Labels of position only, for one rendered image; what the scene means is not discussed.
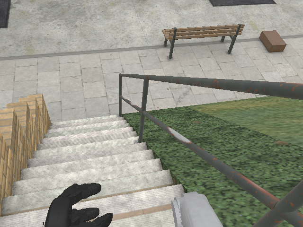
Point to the left robot hand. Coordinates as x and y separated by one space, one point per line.
61 214

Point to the right robot thigh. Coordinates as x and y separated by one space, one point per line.
193 210

